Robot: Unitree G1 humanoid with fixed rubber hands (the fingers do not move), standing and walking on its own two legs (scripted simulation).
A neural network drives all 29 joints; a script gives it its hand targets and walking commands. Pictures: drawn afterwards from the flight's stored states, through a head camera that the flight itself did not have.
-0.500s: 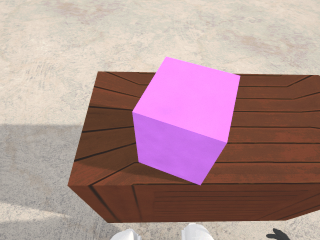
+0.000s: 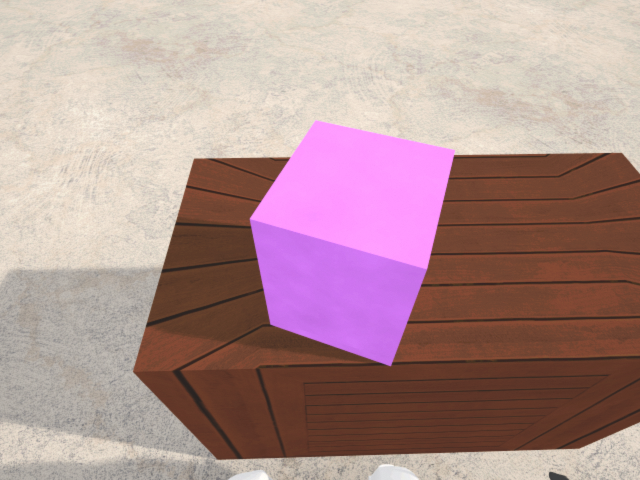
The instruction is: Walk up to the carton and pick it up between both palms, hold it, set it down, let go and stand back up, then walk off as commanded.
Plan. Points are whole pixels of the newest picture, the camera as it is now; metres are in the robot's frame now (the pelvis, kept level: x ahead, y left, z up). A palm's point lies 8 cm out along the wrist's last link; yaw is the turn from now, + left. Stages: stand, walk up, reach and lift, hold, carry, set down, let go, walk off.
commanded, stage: walk up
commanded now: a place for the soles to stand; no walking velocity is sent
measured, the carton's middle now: (353, 245) +0.43 -0.06 +0.03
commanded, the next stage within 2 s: reach and lift in 1.16 s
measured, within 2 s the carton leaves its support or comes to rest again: neither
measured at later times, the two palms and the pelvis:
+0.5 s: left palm out of the picture +0.06 +0.33 -0.09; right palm out of the picture +0.09 -0.33 -0.10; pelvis +0.00 +0.00 +0.00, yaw +0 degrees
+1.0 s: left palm out of the picture +0.09 +0.31 -0.08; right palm out of the picture +0.10 -0.34 -0.09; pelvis +0.01 -0.01 +0.00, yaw +0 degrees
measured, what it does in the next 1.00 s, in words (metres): stands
